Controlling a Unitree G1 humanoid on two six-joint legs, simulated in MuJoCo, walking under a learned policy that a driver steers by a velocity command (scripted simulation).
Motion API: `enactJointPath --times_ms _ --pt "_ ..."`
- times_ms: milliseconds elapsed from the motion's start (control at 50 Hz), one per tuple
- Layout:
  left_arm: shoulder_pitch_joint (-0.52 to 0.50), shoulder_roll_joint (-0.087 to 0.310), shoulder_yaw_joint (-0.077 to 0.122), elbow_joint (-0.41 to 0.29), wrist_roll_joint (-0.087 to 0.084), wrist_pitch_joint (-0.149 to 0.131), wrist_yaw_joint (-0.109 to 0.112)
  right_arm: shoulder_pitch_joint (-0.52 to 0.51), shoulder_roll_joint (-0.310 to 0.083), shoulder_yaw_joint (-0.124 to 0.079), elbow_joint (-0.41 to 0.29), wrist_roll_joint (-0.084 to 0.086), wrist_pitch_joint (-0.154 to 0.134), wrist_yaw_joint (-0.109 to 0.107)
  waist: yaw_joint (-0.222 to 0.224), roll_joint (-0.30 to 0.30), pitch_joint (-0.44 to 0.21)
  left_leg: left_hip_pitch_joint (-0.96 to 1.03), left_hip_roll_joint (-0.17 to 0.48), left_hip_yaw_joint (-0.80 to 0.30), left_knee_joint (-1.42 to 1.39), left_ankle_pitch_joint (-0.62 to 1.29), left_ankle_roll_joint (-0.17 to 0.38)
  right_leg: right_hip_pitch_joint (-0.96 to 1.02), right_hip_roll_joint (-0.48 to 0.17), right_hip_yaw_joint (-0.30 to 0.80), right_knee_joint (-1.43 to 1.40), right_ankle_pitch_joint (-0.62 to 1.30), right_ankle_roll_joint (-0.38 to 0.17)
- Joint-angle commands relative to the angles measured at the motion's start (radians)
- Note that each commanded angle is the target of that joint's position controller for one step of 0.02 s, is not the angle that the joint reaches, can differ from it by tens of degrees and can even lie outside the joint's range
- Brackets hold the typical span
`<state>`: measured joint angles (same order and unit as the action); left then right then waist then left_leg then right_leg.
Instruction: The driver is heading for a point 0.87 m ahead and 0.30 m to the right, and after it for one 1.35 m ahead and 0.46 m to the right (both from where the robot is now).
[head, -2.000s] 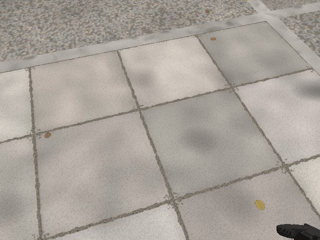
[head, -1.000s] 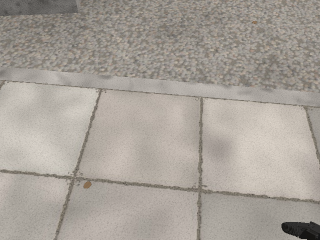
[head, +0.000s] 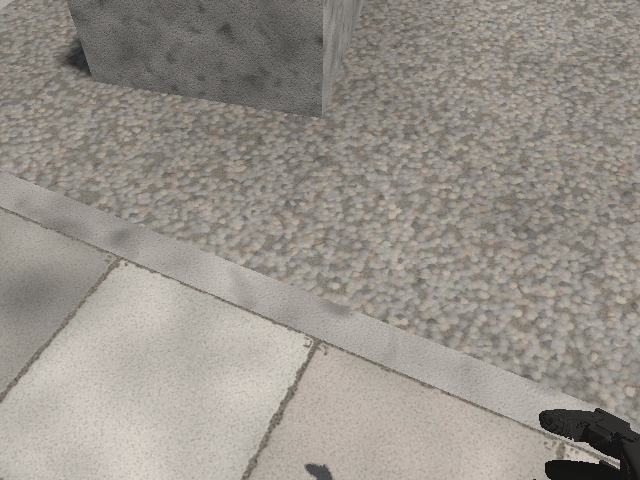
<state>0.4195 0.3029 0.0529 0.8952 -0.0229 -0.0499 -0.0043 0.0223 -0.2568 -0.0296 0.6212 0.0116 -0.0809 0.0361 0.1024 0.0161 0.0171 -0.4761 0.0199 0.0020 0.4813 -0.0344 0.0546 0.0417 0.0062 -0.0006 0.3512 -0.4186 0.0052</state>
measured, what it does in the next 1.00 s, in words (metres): walks ahead, turning right: right foot, then left foot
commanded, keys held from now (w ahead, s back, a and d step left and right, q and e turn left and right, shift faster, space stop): w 0.16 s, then w+e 0.40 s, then e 0.44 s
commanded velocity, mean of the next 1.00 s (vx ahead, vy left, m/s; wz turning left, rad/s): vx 0.38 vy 0.00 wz -0.36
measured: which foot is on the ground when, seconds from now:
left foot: down 0.00-0.56, up 0.58-0.96, down 0.98-1.00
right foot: down 0.00-0.02, up 0.04-0.52, down 0.54-1.00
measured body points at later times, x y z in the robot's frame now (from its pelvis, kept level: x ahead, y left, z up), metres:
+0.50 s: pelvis +0.27 -0.01 +0.00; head +0.30 -0.01 +0.45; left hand +0.50 +0.20 -0.09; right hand +0.25 -0.29 -0.12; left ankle +0.12 +0.11 -0.73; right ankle +0.41 -0.14 -0.71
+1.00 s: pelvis +0.50 -0.05 +0.00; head +0.53 -0.06 +0.45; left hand +0.72 +0.18 -0.10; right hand +0.56 -0.37 -0.08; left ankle +0.64 +0.01 -0.73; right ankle +0.41 -0.13 -0.73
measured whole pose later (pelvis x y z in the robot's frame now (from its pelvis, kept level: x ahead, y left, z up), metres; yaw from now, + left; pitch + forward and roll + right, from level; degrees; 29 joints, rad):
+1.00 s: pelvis +0.50 -0.05 +0.00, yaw -26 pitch +2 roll +0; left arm 0.24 0.32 0.08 0.69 -0.01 0.03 0.03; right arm 0.09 -0.28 -0.04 0.70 -0.02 -0.06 -0.01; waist 0.04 0.01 0.02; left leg -0.44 -0.03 -0.08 0.49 -0.07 -0.02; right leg -0.25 0.14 0.21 0.60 -0.37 -0.05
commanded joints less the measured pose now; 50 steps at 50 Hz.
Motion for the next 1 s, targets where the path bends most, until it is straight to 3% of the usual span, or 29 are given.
enactJointPath --times_ms 20,40,60,80,100,120,140,200,320,380,440,460,500,520,540,560,580,600,620,640,660,680,740,800,840,900,960,980,1000 --pt "0.015 0.048 -0.007 -0.101 0.024 -0.022 0.008 0.403 -0.293 -0.102 0.031 -0.028 0.002 -0.022 -0.209 0.143 -0.34 0.835 0.295 -0.427 0.001 -0.094 0.201 -0.542 -0.028 -0.026 0.677 0.368 -0.03" --pt "0.031 0.052 -0.012 -0.092 0.015 -0.042 0.002 0.432 -0.254 -0.091 0.046 -0.009 0.007 -0.018 -0.209 0.262 -0.414 0.889 0.377 -0.73 -0.139 -0.234 0.274 -0.716 0.033 0.078 0.861 -0.151 -0.02" --pt "-0.038 0.137 0.012 -0.108 -0.009 -0.053 -0.006 0.372 -0.197 -0.07 0.045 -0.002 0.007 -0.016 -0.207 0.174 -0.263 0.781 0.344 -0.632 -0.167 -0.315 0.234 -0.812 -0.031 0.108 0.932 -0.117 -0.029" --pt "-0.112 0.139 0.012 -0.125 -0.016 -0.058 -0.009 0.312 -0.171 -0.06 0.038 -0.002 0.008 -0.016 -0.188 0.117 -0.154 0.642 0.299 -0.495 -0.187 -0.279 0.204 -0.817 -0.077 0.079 0.906 -0.029 -0.037" --pt "-0.146 0.126 0.013 -0.13 -0.003 -0.057 -0.007 0.255 -0.151 -0.053 0.039 -0.011 0.006 -0.012 -0.158 0.06 -0.081 0.511 0.257 -0.408 -0.224 -0.206 0.189 -0.788 -0.107 0.062 0.847 0.042 -0.032" --pt "-0.142 0.12 0.018 -0.125 0.009 -0.048 -0.005 0.217 -0.125 -0.045 0.036 -0.018 -0.001 -0.009 -0.125 0.066 -0.051 0.421 0.224 -0.346 -0.255 -0.123 0.177 -0.733 -0.135 0.07 0.793 0.094 -0.026" --pt "-0.119 0.101 0.015 -0.118 0.011 -0.037 -0.005 0.196 -0.12 -0.044 0.038 -0.02 -0.005 -0.007 -0.099 0.081 -0.044 0.361 0.208 -0.31 -0.285 -0.078 0.179 -0.681 -0.143 0.07 0.771 0.125 -0.017" --pt "-0.126 0.063 0.009 -0.114 0.011 -0.011 -0.001 0.197 -0.138 -0.053 0.068 -0.017 -0.026 -0.01 -0.078 0.068 -0.023 0.301 0.201 -0.2 -0.343 0.02 0.195 -0.681 -0.15 0.066 0.698 0.215 0.009" --pt "-0.304 0.037 -0.001 -0.161 0.006 -0.017 -0.019 0.254 -0.172 -0.059 0.129 -0.022 -0.029 -0.031 -0.142 0.031 0.032 0.334 0.175 -0.004 -0.382 0.072 0.135 -0.684 -0.11 0.058 0.377 0.53 0.003" --pt "-0.388 0.029 -0.007 -0.201 0.003 -0.019 -0.033 0.304 -0.185 -0.063 0.167 -0.014 -0.02 -0.036 -0.177 0.017 0.059 0.428 0.207 0.037 -0.373 0.078 0.124 -0.707 -0.095 0.043 0.287 0.549 -0.016" --pt "-0.442 0.032 -0.007 -0.243 0.004 -0.018 -0.052 0.33 -0.191 -0.068 0.194 -0.006 0.003 -0.04 -0.187 0.017 0.07 0.559 0.244 0.062 -0.311 0.171 0.106 -0.755 -0.08 0.018 0.238 0.445 -0.046" --pt "-0.446 0.036 -0.005 -0.254 0.005 -0.019 -0.059 0.328 -0.197 -0.07 0.198 -0.003 0.012 -0.044 -0.18 0.025 0.065 0.591 0.251 0.073 -0.273 0.26 0.096 -0.748 -0.068 -0.002 0.23 0.391 -0.059" --pt "-0.389 0.068 0.011 -0.262 0.008 -0.016 -0.065 0.306 -0.225 -0.078 0.191 -0.001 0.029 -0.056 -0.135 0.065 0.001 0.62 0.247 0.108 -0.129 0.621 0.068 -0.627 -0.007 -0.071 0.235 0.28 -0.094" --pt "-0.284 0.101 0.032 -0.242 0.008 -0.013 -0.063 0.295 -0.233 -0.079 0.185 -0.003 0.04 -0.064 -0.074 0.072 -0.066 0.599 0.229 0.136 0.022 0.761 0.048 -0.483 0.035 -0.098 0.22 0.267 -0.119" --pt "-0.123 0.158 0.065 -0.204 0.004 -0.01 -0.051 0.292 -0.223 -0.073 0.175 -0.004 0.044 -0.073 0.006 0.044 -0.153 0.477 0.19 0.164 0.242 0.714 0.011 -0.23 0.05 -0.065 0.176 0.323 -0.159" --pt "0.013 0.28 0.101 -0.189 0.009 -0.001 -0.032 0.356 -0.15 -0.045 0.13 -0.026 0.025 -0.069 0.015 -0.137 -0.29 0.088 0.093 0.176 0.623 0.296 -0.049 0.185 -0.19 0.33 0.187 0.321 -0.301" --pt "-0.026 0.271 0.089 -0.213 -0.002 -0.003 -0.029 0.363 -0.09 -0.019 0.118 -0.037 -0.011 -0.052 -0.03 -0.244 -0.4 -0.191 -0.105 0.011 0.892 -0.532 -0.094 0.367 -0.36 0.8 0.019 0.334 -0.443" --pt "-0.04 0.206 0.067 -0.224 0.01 -0.004 -0.027 0.272 -0.176 -0.041 0.099 -0.002 -0.041 -0.034 0.014 -0.16 -0.357 -0.28 -0.036 -0.118 0.942 -0.521 -0.074 0.331 -0.338 0.695 0.001 0.424 -0.397" --pt "-0.093 0.169 0.057 -0.234 0.018 -0.007 -0.023 0.209 -0.178 -0.038 0.075 0.017 -0.054 -0.03 -0.005 -0.103 -0.241 -0.284 0.005 -0.102 0.898 -0.461 -0.062 0.197 -0.3 0.527 0.018 0.593 -0.358" --pt "-0.151 0.148 0.053 -0.243 0.014 -0.006 -0.021 0.193 -0.17 -0.039 0.076 0.001 -0.052 -0.038 -0.048 -0.014 -0.142 -0.258 0.04 -0.085 0.806 -0.415 -0.069 0.038 -0.25 0.403 0.017 0.742 -0.323" --pt "-0.196 0.121 0.045 -0.256 0.014 -0.004 -0.016 0.195 -0.184 -0.05 0.078 -0.019 -0.04 -0.048 -0.082 -0.01 -0.107 -0.197 0.067 -0.08 0.736 -0.385 -0.078 -0.078 -0.222 0.336 0.002 0.805 -0.302" --pt "-0.22 0.119 0.044 -0.271 0.023 0.001 -0.013 0.206 -0.178 -0.051 0.074 -0.024 -0.023 -0.05 -0.108 -0.03 -0.089 -0.136 0.068 -0.077 0.707 -0.369 -0.09 -0.17 -0.199 0.315 -0.019 0.85 -0.301" --pt "-0.238 0.157 0.058 -0.272 0.026 0.007 0.001 0.238 -0.129 -0.041 0.073 -0.027 0.01 -0.061 -0.141 -0.06 -0.094 -0.072 0.035 -0.049 0.545 -0.298 -0.135 -0.293 -0.156 0.241 -0.032 0.966 -0.3" --pt "-0.227 0.167 0.063 -0.262 0.007 0.031 0.022 0.172 -0.111 -0.032 0.059 -0.029 0.018 -0.063 -0.119 -0.091 -0.133 -0.012 -0.009 -0.045 0.355 -0.12 -0.151 -0.322 -0.103 0.202 0.004 0.905 -0.244" --pt "-0.209 0.164 0.064 -0.256 0.001 0.05 0.034 0.111 -0.111 -0.03 0.045 -0.022 0.02 -0.054 -0.095 -0.109 -0.145 0.018 -0.033 -0.055 0.252 -0.036 -0.152 -0.311 -0.091 0.226 0.027 0.808 -0.213" --pt "-0.193 0.159 0.063 -0.254 0.004 0.069 0.04 0.054 -0.131 -0.037 0.025 -0.015 0.02 -0.044 -0.078 -0.124 -0.135 0.029 -0.054 -0.087 0.142 -0.058 -0.142 -0.264 -0.106 0.319 0.076 0.672 -0.193" --pt "-0.238 0.142 0.057 -0.272 0.003 0.073 0.043 0.1 -0.157 -0.054 0.031 -0.019 0.005 -0.04 -0.124 -0.153 -0.115 0.114 -0.049 -0.101 -0.029 -0.026 -0.101 -0.232 -0.087 0.415 0.163 0.534 -0.155" --pt "-0.24 0.115 0.049 -0.282 0.007 0.071 0.042 0.13 -0.179 -0.061 0.033 -0.028 -0.003 -0.045 -0.137 -0.13 -0.129 0.221 0.014 -0.126 -0.1 0.117 -0.066 -0.267 -0.042 0.402 0.237 0.44 -0.117" --pt "-0.203 0.058 0.031 -0.295 0.026 0.065 0.04 0.163 -0.24 -0.072 0.023 -0.045 -0.001 -0.058 -0.12 0.029 -0.203 0.402 0.222 -0.291 -0.083 0.417 0.015 -0.375 0.044 0.29 0.45 0.14 -0.063"
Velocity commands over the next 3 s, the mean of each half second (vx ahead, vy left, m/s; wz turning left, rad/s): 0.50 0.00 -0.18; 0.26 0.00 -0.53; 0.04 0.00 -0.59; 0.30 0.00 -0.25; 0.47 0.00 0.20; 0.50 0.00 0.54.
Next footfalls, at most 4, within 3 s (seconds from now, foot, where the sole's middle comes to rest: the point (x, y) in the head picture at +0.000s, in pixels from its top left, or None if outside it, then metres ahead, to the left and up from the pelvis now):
0.54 right None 0.45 -0.14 -0.76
0.98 left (367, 384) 0.67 -0.01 -0.76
1.40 right None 0.47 -0.19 -0.76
1.90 left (414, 370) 0.72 -0.11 -0.76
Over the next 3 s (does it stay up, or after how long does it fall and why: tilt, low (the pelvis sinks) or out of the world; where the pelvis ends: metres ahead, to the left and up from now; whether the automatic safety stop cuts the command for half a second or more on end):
stays up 1.01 -0.47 0.00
